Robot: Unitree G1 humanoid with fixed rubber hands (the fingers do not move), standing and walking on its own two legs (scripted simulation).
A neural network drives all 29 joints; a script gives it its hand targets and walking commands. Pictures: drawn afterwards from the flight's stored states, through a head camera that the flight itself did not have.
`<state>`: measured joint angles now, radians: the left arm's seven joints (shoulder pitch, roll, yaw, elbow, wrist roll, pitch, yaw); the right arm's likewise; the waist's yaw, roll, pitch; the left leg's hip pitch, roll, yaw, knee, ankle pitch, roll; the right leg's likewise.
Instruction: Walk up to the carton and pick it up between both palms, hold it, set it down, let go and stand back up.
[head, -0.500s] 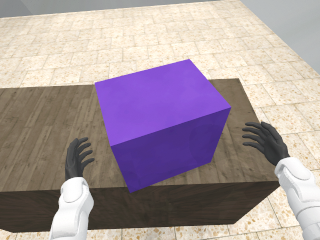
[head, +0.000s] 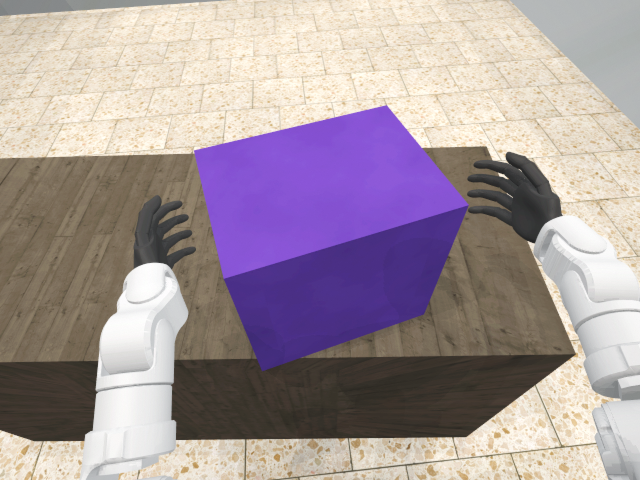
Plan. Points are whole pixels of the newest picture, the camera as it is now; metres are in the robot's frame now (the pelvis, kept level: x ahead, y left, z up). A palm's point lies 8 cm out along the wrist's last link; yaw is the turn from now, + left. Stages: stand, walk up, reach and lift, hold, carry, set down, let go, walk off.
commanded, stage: reach and lift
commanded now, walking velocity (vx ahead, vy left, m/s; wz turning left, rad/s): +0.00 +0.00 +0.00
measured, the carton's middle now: (322, 242) +0.43 +0.02 +0.00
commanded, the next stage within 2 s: none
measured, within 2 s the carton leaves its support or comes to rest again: neither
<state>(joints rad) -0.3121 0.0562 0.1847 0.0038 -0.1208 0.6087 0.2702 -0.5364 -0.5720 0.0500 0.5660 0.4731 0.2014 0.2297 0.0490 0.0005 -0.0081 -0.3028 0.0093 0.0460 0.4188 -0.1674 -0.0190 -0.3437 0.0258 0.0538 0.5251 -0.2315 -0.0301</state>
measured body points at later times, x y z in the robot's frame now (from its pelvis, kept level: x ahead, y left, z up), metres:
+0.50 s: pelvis +0.01 +0.00 +0.00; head +0.04 -0.02 +0.45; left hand +0.38 +0.22 +0.14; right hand +0.45 -0.22 +0.16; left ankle +0.03 +0.14 -0.74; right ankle +0.02 -0.10 -0.74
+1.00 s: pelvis +0.01 +0.00 +0.00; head +0.05 -0.02 +0.45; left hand +0.40 +0.23 +0.12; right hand +0.47 -0.23 +0.14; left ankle +0.03 +0.14 -0.74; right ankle +0.02 -0.10 -0.74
